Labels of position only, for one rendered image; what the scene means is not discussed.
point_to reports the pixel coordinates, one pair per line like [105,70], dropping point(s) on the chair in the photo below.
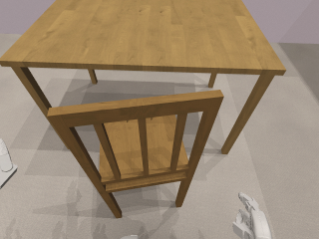
[140,140]

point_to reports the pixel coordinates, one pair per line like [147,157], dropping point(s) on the robot left hand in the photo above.
[7,168]

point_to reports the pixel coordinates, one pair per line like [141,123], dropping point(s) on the table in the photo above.
[179,36]

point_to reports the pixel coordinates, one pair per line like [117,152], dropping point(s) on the robot right hand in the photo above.
[256,224]

